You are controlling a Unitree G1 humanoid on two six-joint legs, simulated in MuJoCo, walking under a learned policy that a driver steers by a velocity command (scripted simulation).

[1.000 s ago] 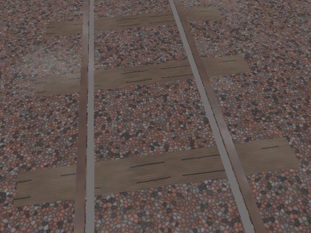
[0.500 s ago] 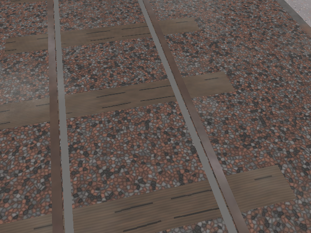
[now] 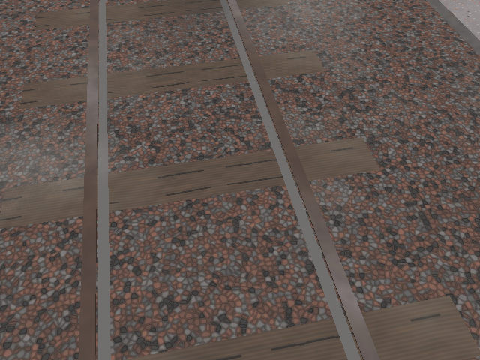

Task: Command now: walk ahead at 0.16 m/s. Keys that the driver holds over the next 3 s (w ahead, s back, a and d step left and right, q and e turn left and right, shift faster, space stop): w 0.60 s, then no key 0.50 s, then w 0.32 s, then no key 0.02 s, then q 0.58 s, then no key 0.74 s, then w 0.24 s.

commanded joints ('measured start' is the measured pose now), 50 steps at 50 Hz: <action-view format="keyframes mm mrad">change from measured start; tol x32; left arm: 1 -34 128 36 -35 -12 0 12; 11 371 256 92 97 -20 -89 -32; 50 105 114 24 86 0 22 45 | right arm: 1 70 -119 -28 -11 10 -9 -5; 50 -114 -128 -33 -33 -21 -95 17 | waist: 1 -7 37 18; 31 56 -77 94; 36 -36 344 -412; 50 37 83 -86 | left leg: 1 -203 75 -92 -147 -178 85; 7 22 318 -313 -219 212 193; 10 -327 37 1 305 542 30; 11 -527 -40 -36 614 -42 -7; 13 -631 56 -130 753 -35 50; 31 -463 93 -24 27 376 18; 34 -15 47 10 -7 494 81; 36 435 437 -622 -119 731 306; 50 -201 220 -119 -309 395 199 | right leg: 1 105 -27 63 -29 -251 -66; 6 -222 -24 -29 118 -136 -46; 9 226 9 -15 -47 -33 -97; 12 562 -377 652 -331 -100 -282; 30 345 -274 93 -426 126 -158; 33 368 -226 43 -156 574 -98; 34 291 -162 5 48 571 -55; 36 -168 91 63 658 -457 43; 50 61 -109 58 134 -31 55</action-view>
